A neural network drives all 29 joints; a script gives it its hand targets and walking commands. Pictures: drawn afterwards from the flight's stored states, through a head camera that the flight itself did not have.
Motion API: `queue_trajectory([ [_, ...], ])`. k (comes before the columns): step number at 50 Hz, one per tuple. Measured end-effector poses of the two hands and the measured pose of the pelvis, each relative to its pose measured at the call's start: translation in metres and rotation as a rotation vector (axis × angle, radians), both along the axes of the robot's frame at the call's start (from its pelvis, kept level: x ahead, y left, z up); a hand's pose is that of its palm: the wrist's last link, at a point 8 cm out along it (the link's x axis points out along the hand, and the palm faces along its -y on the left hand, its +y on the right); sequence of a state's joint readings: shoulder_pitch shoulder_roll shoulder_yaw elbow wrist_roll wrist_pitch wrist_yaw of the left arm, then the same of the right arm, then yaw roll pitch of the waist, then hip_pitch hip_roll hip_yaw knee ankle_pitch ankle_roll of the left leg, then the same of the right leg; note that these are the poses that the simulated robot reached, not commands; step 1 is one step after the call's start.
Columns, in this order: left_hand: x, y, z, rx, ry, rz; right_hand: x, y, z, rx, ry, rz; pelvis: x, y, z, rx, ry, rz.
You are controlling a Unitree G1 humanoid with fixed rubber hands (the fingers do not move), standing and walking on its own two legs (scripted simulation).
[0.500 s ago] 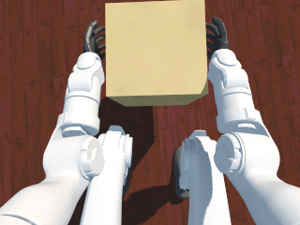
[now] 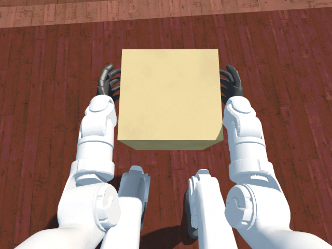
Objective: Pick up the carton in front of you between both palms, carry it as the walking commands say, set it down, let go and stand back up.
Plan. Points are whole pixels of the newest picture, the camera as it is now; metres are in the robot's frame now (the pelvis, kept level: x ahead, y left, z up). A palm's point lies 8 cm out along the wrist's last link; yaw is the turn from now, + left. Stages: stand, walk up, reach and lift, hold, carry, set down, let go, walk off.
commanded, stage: reach and lift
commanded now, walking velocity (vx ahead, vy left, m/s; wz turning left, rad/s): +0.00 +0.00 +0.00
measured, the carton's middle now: (169, 109) +0.45 +0.02 -0.11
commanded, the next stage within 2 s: hold in 1.94 s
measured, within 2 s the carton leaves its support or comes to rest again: neither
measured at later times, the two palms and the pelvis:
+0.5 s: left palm (76, 82) +0.40 +0.16 +0.12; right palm (273, 87) +0.41 -0.14 +0.12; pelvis +0.05 +0.00 +0.14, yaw +0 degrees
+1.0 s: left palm (4, 42) +0.37 +0.16 +0.26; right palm out of the picture +0.37 -0.15 +0.26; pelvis +0.08 +0.00 +0.23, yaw +0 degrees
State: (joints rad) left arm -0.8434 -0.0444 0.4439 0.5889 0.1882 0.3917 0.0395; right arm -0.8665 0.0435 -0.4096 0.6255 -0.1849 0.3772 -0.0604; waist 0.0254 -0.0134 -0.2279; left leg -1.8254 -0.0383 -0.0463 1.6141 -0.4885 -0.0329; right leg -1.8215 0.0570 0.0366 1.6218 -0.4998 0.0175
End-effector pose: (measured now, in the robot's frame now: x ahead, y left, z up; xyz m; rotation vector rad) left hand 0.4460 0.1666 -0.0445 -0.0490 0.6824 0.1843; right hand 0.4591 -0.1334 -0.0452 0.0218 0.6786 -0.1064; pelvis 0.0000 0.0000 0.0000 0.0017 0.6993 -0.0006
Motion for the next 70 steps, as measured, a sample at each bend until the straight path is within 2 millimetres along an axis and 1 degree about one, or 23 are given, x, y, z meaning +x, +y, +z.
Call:
queue_trajectory([
  [16,-0.028,-0.002,0.105,-0.009,0.008,-0.005,-0.030,-0.002,0.107,0.000,0.009,-0.009,0.029,0.001,0.091,0.000,-0.169,0.003],
  [31,-0.051,-0.007,0.198,-0.003,0.007,-0.025,-0.058,-0.007,0.199,-0.004,0.007,-0.021,0.059,0.002,0.173,0.001,-0.386,0.001],
  [40,-0.064,-0.009,0.252,-0.002,-0.007,-0.035,-0.073,-0.009,0.253,-0.006,-0.007,-0.025,0.074,0.002,0.210,0.001,-0.547,0.003],
  [47,-0.074,-0.011,0.291,0.013,-0.032,-0.050,-0.084,-0.011,0.291,-0.017,-0.031,-0.016,0.078,0.003,0.227,0.001,-0.678,0.004],
  [50,-0.076,-0.011,0.301,0.022,-0.028,-0.060,-0.087,-0.012,0.301,-0.026,-0.028,-0.012,0.077,0.003,0.231,0.001,-0.723,0.003],
  [52,-0.078,-0.012,0.303,0.023,-0.018,-0.064,-0.089,-0.012,0.304,-0.028,-0.018,-0.012,0.075,0.003,0.232,0.001,-0.745,0.002],
  [57,-0.082,-0.011,0.303,0.019,0.002,-0.062,-0.093,-0.012,0.303,-0.027,0.002,-0.012,0.068,0.003,0.232,0.001,-0.774,0.001],
  [62,-0.082,-0.010,0.303,0.016,-0.005,-0.057,-0.093,-0.011,0.304,-0.023,-0.005,-0.012,0.063,0.004,0.232,0.001,-0.783,0.002],
  [70,-0.078,-0.010,0.308,0.016,-0.016,-0.057,-0.089,-0.011,0.309,-0.023,-0.016,-0.013,0.066,0.004,0.234,0.000,-0.786,0.004],
])
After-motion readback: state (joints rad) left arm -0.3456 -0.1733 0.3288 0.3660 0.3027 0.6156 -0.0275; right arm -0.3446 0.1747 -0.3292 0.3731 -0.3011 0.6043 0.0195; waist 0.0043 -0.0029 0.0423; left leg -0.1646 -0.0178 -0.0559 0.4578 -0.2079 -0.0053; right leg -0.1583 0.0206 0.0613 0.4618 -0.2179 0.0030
